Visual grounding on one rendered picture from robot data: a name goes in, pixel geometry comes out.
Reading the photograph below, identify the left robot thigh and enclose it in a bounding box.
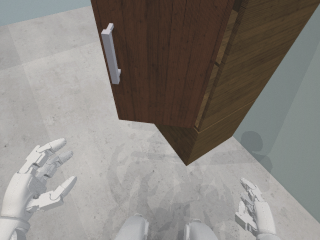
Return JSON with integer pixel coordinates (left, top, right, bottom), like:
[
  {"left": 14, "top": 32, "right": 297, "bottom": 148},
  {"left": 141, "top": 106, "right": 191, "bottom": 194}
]
[{"left": 114, "top": 216, "right": 149, "bottom": 240}]

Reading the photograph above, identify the left robot forearm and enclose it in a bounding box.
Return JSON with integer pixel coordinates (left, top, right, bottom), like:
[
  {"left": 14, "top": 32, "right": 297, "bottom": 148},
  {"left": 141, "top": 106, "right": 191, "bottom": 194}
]
[{"left": 0, "top": 216, "right": 31, "bottom": 240}]

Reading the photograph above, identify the robot right hand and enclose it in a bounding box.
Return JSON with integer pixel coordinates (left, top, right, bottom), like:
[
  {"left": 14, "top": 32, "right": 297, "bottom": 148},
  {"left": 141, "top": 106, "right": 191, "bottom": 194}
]
[{"left": 235, "top": 177, "right": 277, "bottom": 238}]

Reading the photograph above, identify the handle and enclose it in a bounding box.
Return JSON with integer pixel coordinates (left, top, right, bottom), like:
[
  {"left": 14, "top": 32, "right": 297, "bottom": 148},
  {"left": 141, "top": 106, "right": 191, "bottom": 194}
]
[{"left": 101, "top": 23, "right": 121, "bottom": 84}]

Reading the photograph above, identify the right robot thigh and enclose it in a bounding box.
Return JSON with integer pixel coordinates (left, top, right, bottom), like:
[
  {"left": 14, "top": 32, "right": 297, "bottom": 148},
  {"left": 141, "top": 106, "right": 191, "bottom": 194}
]
[{"left": 183, "top": 222, "right": 218, "bottom": 240}]

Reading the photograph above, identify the robot thigh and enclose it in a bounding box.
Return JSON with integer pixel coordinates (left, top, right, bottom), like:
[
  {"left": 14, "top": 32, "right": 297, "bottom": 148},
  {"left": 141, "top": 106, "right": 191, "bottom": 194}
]
[
  {"left": 114, "top": 216, "right": 149, "bottom": 240},
  {"left": 183, "top": 222, "right": 218, "bottom": 240}
]

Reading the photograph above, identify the cupboard door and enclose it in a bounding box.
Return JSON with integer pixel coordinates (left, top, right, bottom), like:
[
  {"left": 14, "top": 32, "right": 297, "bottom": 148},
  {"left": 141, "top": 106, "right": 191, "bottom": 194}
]
[{"left": 90, "top": 0, "right": 235, "bottom": 129}]

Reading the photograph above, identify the robot left hand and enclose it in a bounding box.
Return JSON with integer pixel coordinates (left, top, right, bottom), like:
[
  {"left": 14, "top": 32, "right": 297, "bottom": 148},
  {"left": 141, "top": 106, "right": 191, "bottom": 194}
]
[{"left": 0, "top": 138, "right": 78, "bottom": 221}]

